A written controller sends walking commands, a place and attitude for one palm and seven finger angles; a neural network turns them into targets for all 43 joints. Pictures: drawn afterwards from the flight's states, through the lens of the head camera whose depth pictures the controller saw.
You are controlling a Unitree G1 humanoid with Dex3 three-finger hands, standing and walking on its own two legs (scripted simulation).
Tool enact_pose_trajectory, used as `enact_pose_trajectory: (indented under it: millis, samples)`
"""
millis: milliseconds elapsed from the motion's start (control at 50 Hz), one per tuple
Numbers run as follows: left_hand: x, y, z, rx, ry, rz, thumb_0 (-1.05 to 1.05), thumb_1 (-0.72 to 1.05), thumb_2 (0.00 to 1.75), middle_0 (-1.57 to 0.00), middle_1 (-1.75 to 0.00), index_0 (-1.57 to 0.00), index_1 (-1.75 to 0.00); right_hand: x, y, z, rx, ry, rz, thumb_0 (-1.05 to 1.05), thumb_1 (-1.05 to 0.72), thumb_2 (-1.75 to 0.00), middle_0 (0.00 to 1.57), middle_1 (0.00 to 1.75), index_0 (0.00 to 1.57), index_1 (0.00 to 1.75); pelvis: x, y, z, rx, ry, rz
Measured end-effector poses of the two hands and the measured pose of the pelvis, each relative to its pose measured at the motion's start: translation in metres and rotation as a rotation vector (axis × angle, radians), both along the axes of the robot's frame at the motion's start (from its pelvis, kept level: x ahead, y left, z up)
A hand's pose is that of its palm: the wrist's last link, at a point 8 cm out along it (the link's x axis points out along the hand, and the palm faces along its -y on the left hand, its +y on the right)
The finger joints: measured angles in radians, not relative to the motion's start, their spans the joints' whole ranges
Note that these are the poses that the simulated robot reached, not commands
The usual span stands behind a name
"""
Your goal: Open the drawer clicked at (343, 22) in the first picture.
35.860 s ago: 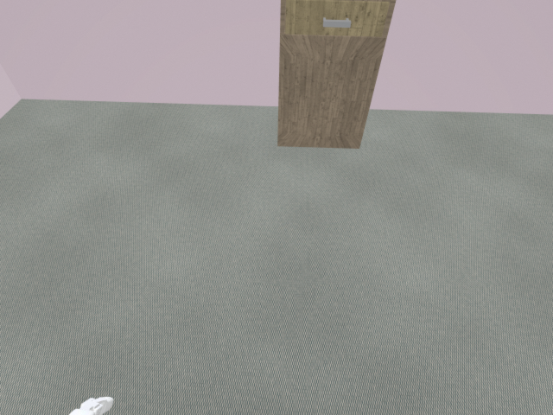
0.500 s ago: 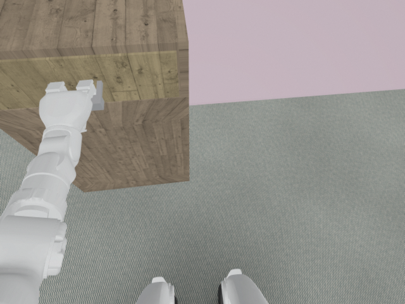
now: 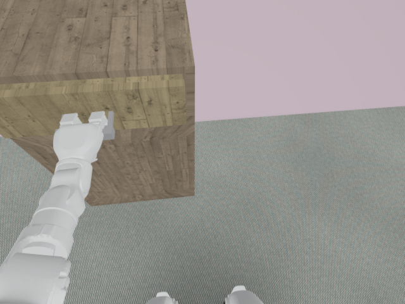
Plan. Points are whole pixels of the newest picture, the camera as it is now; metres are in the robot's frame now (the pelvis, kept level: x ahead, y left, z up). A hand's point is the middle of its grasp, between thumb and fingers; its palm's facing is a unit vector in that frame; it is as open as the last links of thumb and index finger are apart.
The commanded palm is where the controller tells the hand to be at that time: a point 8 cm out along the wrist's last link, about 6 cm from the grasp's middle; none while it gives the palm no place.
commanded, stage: pull the drawer open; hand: left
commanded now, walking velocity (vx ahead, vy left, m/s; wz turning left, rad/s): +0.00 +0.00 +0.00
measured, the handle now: (86, 125) +0.49 +0.26 +0.00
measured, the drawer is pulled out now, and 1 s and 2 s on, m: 0.03 0.16 0.29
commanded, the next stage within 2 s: none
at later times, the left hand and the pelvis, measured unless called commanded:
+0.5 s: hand (86, 188) +0.35 +0.23 -0.02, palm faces -0.04 -0.03 -1.00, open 6.0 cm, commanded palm +0.32 +0.22 +0.03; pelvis -0.01 -0.01 +0.01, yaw +1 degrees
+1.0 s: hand (84, 213) +0.30 +0.23 -0.02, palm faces -0.02 -0.02 -1.00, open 5.9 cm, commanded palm +0.26 +0.23 +0.03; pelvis -0.02 -0.02 +0.01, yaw +1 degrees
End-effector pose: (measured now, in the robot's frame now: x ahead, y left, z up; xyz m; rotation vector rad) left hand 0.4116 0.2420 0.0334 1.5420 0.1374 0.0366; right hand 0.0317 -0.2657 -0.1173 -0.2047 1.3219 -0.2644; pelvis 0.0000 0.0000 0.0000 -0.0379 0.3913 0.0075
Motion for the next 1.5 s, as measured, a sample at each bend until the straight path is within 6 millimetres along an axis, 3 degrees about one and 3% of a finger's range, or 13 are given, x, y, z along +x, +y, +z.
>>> enact_pose_trajectory:
  millis: [380, 660, 1020, 1500]
  samples:
    - [-0.065, -0.008, -0.002, 0.003, -0.035, 0.033, 0.01, 0.7, 0.8, -0.29, -1.32, -0.35, -1.32, 0.064, 0.006, 0.008, 0.027, -0.176, 0.086, 0.01, -0.9, -0.9, 0.2, 0.3, 0.21, 0.3, -0.002, -0.003, 0.007, 0.004, -0.067, 0.02]
    - [-0.105, -0.013, -0.001, 0.008, -0.031, 0.05, 0.01, 0.7, 0.79, -0.29, -1.29, -0.36, -1.31, 0.068, -0.001, 0.009, 0.025, -0.239, 0.11, 0.01, -0.9, -0.9, 0.2, 0.3, 0.21, 0.3, -0.015, -0.015, 0.007, 0.021, -0.11, 0.019]
    - [-0.135, -0.017, -0.002, 0.012, -0.038, 0.059, 0.01, 0.7, 0.8, -0.29, -1.28, -0.36, -1.32, 0.071, -0.011, 0.009, 0.019, -0.293, 0.108, 0.01, -0.9, -0.9, 0.2, 0.3, 0.21, 0.3, -0.021, -0.023, 0.006, 0.034, -0.127, 0.01]
    - [-0.193, -0.022, -0.002, -0.009, -0.043, 0.073, 0.02, 0.69, 0.81, -0.28, -1.29, -0.38, -1.31, 0.134, 0.009, 0.027, 0.052, -0.433, 0.195, 0.01, -0.9, -0.9, 0.2, 0.3, 0.21, 0.3, -0.007, -0.02, 0.007, 0.033, -0.155, 0.006]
